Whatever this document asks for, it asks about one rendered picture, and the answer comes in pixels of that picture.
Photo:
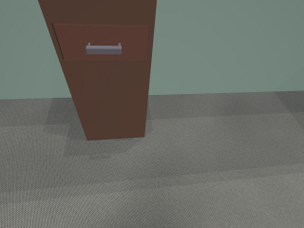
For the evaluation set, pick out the cabinet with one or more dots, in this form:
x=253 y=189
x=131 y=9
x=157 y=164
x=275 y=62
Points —
x=110 y=95

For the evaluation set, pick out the drawer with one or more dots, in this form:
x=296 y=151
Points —
x=73 y=39

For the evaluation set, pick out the handle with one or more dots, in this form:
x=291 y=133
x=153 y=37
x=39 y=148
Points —
x=103 y=49

